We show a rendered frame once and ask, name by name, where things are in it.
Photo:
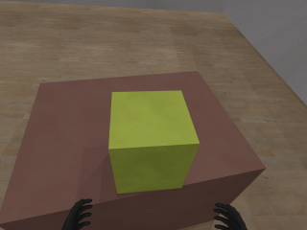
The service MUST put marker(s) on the left robot hand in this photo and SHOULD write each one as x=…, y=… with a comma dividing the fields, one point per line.
x=72, y=221

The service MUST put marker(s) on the carton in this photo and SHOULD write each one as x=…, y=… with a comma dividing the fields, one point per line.
x=152, y=140

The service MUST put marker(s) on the right robot hand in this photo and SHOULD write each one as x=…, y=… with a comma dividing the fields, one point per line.
x=232, y=218

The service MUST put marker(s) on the pedestal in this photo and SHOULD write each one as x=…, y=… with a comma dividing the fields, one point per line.
x=64, y=157

